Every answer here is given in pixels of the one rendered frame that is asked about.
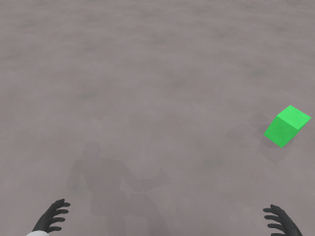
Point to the right robot hand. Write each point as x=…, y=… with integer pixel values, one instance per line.
x=287, y=226

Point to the left robot hand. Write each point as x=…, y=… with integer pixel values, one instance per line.
x=47, y=218

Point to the carton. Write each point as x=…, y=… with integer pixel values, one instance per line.
x=286, y=125

